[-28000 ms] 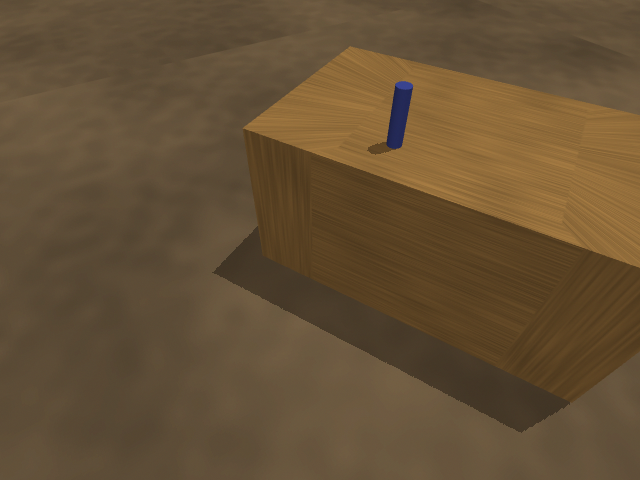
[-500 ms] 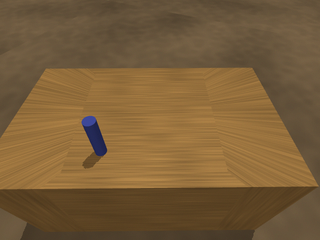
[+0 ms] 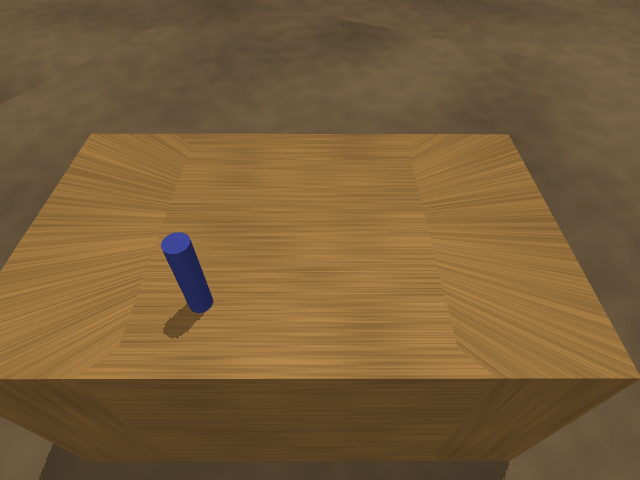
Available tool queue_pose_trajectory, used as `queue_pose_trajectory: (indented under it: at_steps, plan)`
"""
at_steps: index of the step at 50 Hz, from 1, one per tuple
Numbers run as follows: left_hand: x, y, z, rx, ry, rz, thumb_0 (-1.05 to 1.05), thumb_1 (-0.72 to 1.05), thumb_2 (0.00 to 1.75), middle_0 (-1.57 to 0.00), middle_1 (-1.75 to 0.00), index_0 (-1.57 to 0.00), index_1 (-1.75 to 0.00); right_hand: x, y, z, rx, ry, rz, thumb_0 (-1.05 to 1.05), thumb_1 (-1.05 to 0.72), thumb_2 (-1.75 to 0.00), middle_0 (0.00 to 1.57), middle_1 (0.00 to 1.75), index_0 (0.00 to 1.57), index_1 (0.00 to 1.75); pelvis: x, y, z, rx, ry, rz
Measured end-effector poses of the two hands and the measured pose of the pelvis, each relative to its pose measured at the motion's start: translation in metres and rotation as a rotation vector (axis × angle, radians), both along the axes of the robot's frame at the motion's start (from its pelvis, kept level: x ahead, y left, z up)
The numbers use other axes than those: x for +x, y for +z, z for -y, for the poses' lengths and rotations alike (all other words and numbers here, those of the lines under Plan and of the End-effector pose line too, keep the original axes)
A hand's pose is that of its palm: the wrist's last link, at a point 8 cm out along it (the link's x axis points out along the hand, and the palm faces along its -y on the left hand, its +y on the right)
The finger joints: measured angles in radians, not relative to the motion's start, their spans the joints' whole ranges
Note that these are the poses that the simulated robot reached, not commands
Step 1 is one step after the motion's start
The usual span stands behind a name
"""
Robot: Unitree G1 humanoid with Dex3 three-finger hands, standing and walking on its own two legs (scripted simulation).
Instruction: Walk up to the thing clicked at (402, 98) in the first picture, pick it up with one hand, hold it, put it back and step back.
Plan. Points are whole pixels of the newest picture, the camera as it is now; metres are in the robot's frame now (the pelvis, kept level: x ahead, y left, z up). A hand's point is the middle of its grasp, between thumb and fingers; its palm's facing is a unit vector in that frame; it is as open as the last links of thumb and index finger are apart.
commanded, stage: stand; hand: left
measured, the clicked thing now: (189, 275) +0.48 +0.24 -0.09
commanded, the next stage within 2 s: step back in 0.12 s
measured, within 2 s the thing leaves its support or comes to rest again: neither
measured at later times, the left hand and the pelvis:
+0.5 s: hand out of the picture -0.03 +0.25 -0.17, palm faces +0.01 -0.90 -0.44, open 7.4 cm; pelvis -0.09 -0.03 -0.03, yaw +0 degrees
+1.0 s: hand out of the picture -0.12 +0.28 -0.17, palm faces +0.12 -0.92 -0.38, open 7.4 cm; pelvis -0.21 +0.00 -0.02, yaw +7 degrees
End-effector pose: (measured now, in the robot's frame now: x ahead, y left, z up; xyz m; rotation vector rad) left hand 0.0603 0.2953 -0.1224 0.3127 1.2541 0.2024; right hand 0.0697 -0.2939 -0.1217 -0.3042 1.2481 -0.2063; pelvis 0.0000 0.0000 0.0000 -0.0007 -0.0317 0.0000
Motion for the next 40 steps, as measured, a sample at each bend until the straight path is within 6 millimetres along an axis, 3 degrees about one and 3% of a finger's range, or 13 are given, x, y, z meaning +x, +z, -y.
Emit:
queue_pose_trajectory:
  at_steps: [8,16,20,25,30,36,40]
  plan:
    - [-0.001,-0.001,-0.003,-0.002,0.016,0.015,0.01,0.91,0.9,-0.2,-0.3,-0.2,-0.3,0.002,0.001,0.0,-0.002,0.002,0.016,0.0,-0.91,-0.9,0.21,0.3,0.2,0.3,-0.005,-0.002,-0.001,-0.003,0.004,0.002]
    - [-0.016,-0.007,-0.016,0.046,0.02,0.019,0.01,0.91,0.9,-0.2,-0.29,-0.2,-0.3,-0.007,-0.008,0.013,-0.023,0.015,0.041,0.0,-0.91,-0.9,0.21,0.3,0.2,0.3,-0.047,-0.015,0.003,-0.007,0.008,-0.001]
    - [-0.041,-0.005,-0.01,0.072,0.031,0.02,0.01,0.91,0.9,-0.2,-0.29,-0.2,-0.3,-0.018,-0.017,0.027,-0.022,0.042,0.05,0.0,-0.91,-0.9,0.21,0.3,0.2,0.3,-0.069,-0.02,0.017,-0.002,0.012,-0.006]
    - [-0.096,-0.004,0.008,0.109,0.042,-0.019,0.01,0.91,0.9,-0.2,-0.29,-0.2,-0.3,-0.026,-0.036,0.046,-0.012,0.039,0.095,0.01,-0.91,-0.9,0.21,0.3,0.2,0.3,-0.094,-0.033,0.033,0.006,0.005,0.003]
    - [-0.136,0.012,0.02,0.109,0.067,-0.07,0.01,0.91,0.9,-0.21,-0.3,-0.2,-0.3,-0.057,-0.033,0.045,0.017,0.048,0.05,0.0,-0.91,-0.9,0.21,0.3,0.2,0.3,-0.108,-0.019,0.036,0.031,0.027,-0.011]
    - [-0.135,0.017,0.017,0.119,0.077,0.031,0.01,0.9,0.9,-0.21,-0.3,-0.2,-0.3,-0.106,-0.031,0.047,-0.016,0.103,-0.08,0.0,-0.91,-0.9,0.21,0.3,0.2,0.3,-0.13,-0.015,0.036,0.024,0.08,-0.038]
    - [-0.14,0.009,0.011,0.107,0.08,0.103,0.01,0.9,0.9,-0.21,-0.3,-0.2,-0.3,-0.12,-0.03,0.041,-0.047,0.14,-0.101,0.01,-0.91,-0.9,0.21,0.3,0.2,0.3,-0.151,-0.019,0.029,0.012,0.11,-0.027]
